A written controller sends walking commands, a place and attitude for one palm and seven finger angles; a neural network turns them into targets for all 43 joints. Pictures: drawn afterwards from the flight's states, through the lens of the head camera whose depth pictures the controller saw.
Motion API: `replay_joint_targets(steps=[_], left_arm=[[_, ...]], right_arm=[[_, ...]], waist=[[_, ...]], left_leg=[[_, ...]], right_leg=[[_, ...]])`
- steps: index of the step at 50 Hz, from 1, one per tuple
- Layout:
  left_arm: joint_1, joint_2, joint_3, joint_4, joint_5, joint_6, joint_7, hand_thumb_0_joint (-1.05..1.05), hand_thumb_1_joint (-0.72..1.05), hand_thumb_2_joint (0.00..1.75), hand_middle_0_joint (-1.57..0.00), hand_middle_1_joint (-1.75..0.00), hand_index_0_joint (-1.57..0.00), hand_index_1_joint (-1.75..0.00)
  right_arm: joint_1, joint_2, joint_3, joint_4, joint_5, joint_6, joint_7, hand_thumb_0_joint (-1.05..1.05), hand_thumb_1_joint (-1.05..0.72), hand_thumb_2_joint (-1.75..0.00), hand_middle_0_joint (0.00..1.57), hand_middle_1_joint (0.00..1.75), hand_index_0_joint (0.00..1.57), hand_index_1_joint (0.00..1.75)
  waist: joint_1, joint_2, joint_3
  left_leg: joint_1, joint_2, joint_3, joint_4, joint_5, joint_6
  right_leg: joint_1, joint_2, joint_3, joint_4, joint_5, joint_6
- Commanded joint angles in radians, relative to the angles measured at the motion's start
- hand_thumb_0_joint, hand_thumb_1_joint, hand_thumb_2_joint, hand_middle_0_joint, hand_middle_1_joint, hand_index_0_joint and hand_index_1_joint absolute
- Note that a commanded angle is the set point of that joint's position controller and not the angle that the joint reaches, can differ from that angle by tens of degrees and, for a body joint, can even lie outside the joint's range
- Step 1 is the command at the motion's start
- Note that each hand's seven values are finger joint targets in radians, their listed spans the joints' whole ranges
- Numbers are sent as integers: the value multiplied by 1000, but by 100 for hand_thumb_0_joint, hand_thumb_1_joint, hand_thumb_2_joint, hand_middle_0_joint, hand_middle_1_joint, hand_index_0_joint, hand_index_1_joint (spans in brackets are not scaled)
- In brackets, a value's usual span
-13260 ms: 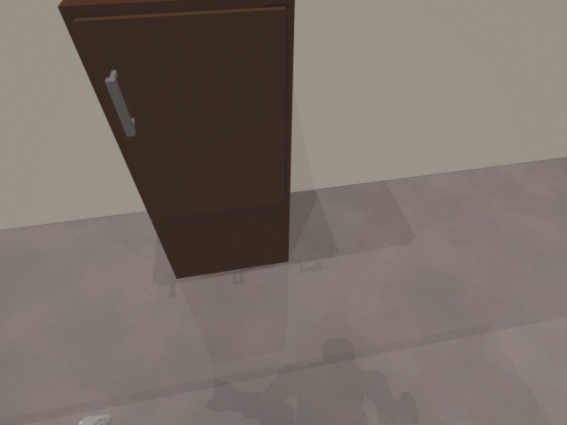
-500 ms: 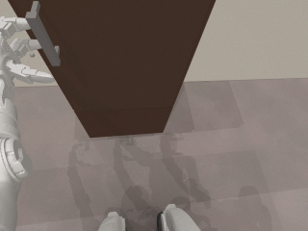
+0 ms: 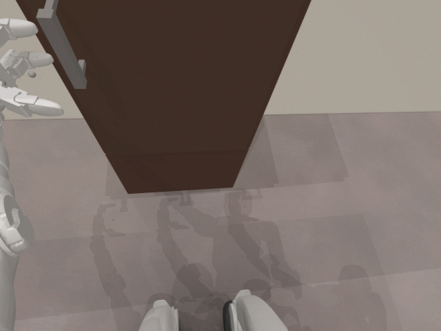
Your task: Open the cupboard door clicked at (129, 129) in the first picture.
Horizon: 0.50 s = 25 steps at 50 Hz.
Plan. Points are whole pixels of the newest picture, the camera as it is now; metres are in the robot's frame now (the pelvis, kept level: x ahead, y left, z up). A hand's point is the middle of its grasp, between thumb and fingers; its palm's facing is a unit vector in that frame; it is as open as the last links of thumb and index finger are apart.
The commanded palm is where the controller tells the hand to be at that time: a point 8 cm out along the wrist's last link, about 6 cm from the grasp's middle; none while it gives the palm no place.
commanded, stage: move the hooked fingers beside the handle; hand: left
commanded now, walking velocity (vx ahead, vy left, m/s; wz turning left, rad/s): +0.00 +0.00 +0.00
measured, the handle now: (67, 45) +0.58 +0.21 +0.11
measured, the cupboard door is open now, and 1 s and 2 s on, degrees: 0 0 0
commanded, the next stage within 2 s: slide the fingers in behind the handle in 0.58 s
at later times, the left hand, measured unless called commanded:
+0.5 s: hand (30, 71) +0.52 +0.25 +0.11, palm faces +0.00 -1.00 -0.02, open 14.0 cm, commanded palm +0.51 +0.29 +0.10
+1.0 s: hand (44, 77) +0.51 +0.23 +0.11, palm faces +0.00 -1.00 -0.01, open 14.0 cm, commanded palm +0.50 +0.27 +0.10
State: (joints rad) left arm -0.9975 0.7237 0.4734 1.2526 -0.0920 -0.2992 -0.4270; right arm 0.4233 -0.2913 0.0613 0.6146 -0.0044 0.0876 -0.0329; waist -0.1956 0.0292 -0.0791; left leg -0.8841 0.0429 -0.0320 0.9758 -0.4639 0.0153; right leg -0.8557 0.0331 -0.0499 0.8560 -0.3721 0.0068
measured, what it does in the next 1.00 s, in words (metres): stands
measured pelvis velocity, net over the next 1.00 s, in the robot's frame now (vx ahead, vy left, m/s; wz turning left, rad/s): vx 0.00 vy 0.00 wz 0.01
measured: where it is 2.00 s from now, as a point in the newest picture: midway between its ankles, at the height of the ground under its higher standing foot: outside the picture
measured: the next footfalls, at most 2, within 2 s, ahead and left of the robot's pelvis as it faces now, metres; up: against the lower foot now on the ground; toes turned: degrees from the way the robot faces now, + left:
none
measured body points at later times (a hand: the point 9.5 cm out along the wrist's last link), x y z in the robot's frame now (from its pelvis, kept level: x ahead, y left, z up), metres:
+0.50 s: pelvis +0.00 +0.00 +0.00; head +0.14 +0.03 +0.43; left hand +0.52 +0.31 +0.11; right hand -0.03 -0.26 -0.10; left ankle -0.01 +0.10 -0.68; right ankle +0.01 -0.13 -0.68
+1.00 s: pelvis +0.00 +0.00 +0.00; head +0.12 +0.02 +0.43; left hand +0.50 +0.29 +0.11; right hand +0.00 -0.27 -0.10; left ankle -0.01 +0.10 -0.68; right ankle +0.01 -0.13 -0.68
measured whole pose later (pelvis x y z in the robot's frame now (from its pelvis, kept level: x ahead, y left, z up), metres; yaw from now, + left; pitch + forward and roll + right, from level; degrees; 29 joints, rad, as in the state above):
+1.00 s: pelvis +0.00 +0.00 +0.00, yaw +0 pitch +20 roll -4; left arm -0.96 0.65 0.44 1.23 -0.10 -0.30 -0.38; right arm 0.41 -0.28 0.06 0.61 0.00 0.08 -0.02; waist -0.18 0.03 -0.09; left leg -0.86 0.04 -0.03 0.97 -0.46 0.02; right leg -0.83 0.03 -0.05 0.86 -0.38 0.01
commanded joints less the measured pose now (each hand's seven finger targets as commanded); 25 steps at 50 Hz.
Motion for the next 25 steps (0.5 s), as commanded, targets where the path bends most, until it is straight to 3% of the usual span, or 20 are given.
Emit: replay_joint_targets(steps=[1,3,6,8,10,12,15,18,22,24,25], left_arm=[[-439,285,26,-214,-21,-59,7,0,-50,30,-30,-120,-30,-120],[-439,337,59,-204,-18,-59,9,0,-50,30,-30,-120,-30,-120],[-466,331,32,-208,0,-55,11,0,-50,30,-30,-120,-30,-120],[-460,393,81,-228,-2,-65,13,0,-50,30,-30,-120,-30,-120],[-432,351,56,-217,-9,-61,0,0,-50,30,-30,-120,-30,-120],[-403,340,57,-200,-17,-58,-11,0,-50,30,-30,-120,-30,-120],[-413,334,41,-186,-15,-41,-18,0,-50,30,-30,-120,-30,-120],[-429,355,59,-203,-19,-44,-17,0,-50,30,-30,-120,-30,-120],[-423,277,18,-242,-29,-58,-17,0,-50,30,-30,-120,-30,-120],[-420,271,19,-209,-32,-49,-12,0,-50,30,-30,-120,-30,-120],[-438,297,33,-220,-29,-47,-8,0,-50,30,-30,-120,-30,-120]], right_arm=[[194,-193,-72,-34,-5,-12,-9,0,-90,-90,20,30,20,30],[194,-197,-68,-36,-4,-12,-11,0,-90,-90,20,30,20,30],[192,-193,-65,-40,-2,-13,-12,0,-90,-90,20,30,20,30],[201,-198,-67,-41,-4,-12,-16,0,-90,-90,20,30,20,30],[197,-192,-66,-47,-3,-13,-12,0,-90,-90,20,30,20,30],[201,-196,-67,-50,-2,-10,-11,0,-90,-90,20,30,20,30],[198,-197,-65,-47,0,-8,-13,0,-90,-90,20,30,20,30],[207,-200,-68,-44,-2,-9,-14,0,-90,-90,20,30,20,30],[211,-193,-73,-41,-6,-10,-8,0,-90,-90,20,30,20,30],[209,-195,-73,-32,-5,-9,-7,0,-90,-90,20,30,20,30],[209,-198,-73,-30,-6,-9,-9,0,-90,-90,20,30,20,30]], waist=[[-19,161,-466],[-12,166,-472],[-20,192,-451],[-11,183,-505],[-10,209,-504],[-7,182,-490],[-18,160,-455],[-17,177,-476],[-19,224,-490],[-28,182,-462],[-27,167,-458]], left_leg=[[362,-11,-32,-95,461,10],[330,-13,-26,-94,447,13],[323,-14,-24,-97,424,13],[348,-10,-30,-89,470,12],[355,-12,-21,-89,482,9],[353,-10,-25,-92,483,11],[323,-9,-23,-98,446,14],[347,-8,-28,-94,468,13],[428,-3,-37,-91,537,2],[402,-2,-37,-90,510,5],[381,-3,-37,-92,488,7]], right_leg=[[175,32,6,-66,314,-22],[201,30,14,-63,325,-22],[186,29,13,-66,302,-22],[205,31,14,-57,333,-22],[207,31,14,-59,349,-23],[200,35,9,-59,342,-25],[192,34,9,-66,322,-19],[184,34,8,-64,328,-21],[134,38,-3,-60,327,-28],[128,37,-4,-66,315,-22],[143,36,-1,-66,313,-20]])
